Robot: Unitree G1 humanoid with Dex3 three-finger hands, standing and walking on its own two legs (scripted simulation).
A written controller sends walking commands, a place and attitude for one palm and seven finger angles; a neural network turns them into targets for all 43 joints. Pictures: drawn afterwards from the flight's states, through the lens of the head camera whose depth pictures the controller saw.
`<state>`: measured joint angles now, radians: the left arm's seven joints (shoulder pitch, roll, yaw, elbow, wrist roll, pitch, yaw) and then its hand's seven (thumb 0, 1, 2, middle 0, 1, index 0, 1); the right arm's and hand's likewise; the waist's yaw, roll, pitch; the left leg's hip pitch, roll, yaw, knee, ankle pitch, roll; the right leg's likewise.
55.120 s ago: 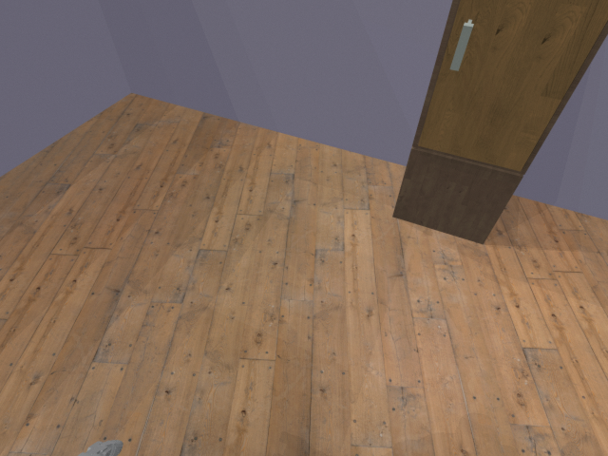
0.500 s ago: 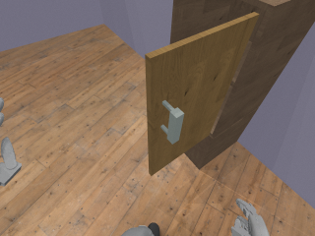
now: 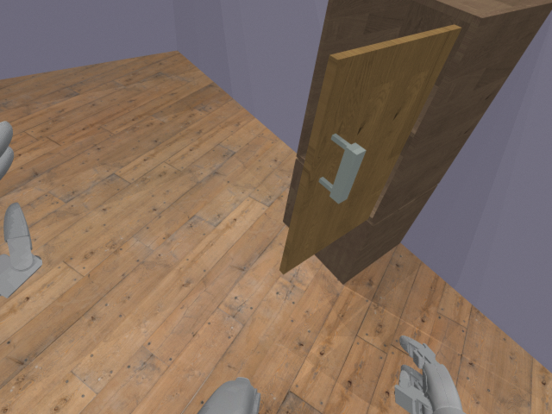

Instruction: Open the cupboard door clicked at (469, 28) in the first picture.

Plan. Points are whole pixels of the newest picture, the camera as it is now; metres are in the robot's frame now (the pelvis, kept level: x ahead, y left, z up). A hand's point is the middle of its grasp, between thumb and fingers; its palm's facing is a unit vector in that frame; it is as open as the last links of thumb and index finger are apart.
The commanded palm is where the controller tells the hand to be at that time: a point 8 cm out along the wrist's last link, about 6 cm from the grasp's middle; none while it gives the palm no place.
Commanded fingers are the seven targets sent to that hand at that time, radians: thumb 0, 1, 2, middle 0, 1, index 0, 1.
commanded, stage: stop stepping back and stand still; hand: left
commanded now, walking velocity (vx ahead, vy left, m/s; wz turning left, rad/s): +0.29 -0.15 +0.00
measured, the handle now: (338, 168) +0.54 -0.04 +0.07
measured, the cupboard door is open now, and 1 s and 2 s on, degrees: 91 91 91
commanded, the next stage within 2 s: let the arm hang, fingers relaxed in 1.50 s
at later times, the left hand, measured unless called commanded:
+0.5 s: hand out of the picture +0.05 +0.38 +0.21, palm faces +0.54 -0.78 -0.32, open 7.4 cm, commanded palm +0.00 +0.39 +0.21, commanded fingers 0.00 0.90 0.90 -0.20 -0.30 -0.20 -0.30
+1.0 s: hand out of the picture +0.05 +0.36 +0.18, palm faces +0.42 -0.76 -0.49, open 7.5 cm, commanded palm +0.00 +0.40 +0.21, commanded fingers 0.00 0.90 0.90 -0.20 -0.30 -0.20 -0.30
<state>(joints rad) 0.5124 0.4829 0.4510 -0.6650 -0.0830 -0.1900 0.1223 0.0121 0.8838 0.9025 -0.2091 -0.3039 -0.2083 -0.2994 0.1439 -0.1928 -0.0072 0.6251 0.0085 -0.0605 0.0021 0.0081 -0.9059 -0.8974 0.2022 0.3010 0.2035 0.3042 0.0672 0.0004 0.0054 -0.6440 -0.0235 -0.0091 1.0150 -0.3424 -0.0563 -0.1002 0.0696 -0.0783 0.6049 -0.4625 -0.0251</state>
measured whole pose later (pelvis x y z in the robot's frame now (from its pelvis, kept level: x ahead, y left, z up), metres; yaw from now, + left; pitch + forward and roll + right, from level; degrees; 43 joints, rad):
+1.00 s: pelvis -0.15 +0.10 +0.02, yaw -1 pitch -2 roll +0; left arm 0.56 0.36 0.41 -0.47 -0.04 -0.15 0.16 0.01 0.88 0.90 -0.21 -0.30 -0.21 -0.30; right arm 0.21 -0.22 -0.02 0.68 0.01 -0.04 -0.05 0.01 -0.91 -0.90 0.20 0.30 0.20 0.30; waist 0.01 0.05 0.06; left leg -0.42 0.04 0.02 0.89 -0.39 -0.01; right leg -0.20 0.01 -0.09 0.56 -0.34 -0.05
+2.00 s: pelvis -0.14 +0.12 +0.03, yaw +2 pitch -1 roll -1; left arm 0.29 0.19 0.03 1.04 0.00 0.03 0.02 -0.01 1.00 0.90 -0.21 -0.30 -0.20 -0.30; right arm 0.27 -0.18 0.02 1.05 -0.03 0.04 -0.02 0.01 -0.91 -0.90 0.20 0.30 0.20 0.30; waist 0.00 -0.03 0.08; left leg -0.30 -0.01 0.01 0.48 -0.17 0.03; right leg -0.13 -0.01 -0.11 0.45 -0.30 -0.01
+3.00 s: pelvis -0.12 +0.11 +0.03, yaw +1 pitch -2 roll +0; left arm 0.32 0.12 0.02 1.16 0.00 -0.01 0.04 0.00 0.91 0.90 -0.20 -0.30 -0.20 -0.30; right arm 0.29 -0.12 0.00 1.16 -0.02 0.02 -0.03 0.00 -0.91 -0.90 0.20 0.30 0.20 0.30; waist -0.01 0.02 0.06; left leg -0.23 -0.02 0.02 0.43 -0.17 0.02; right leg -0.08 -0.02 -0.09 0.43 -0.31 -0.01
